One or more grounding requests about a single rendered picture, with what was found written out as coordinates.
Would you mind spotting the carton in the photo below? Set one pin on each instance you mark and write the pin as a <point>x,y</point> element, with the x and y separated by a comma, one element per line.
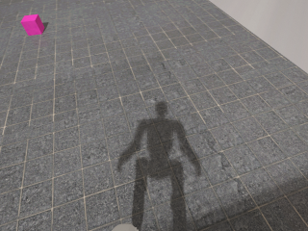
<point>32,24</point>

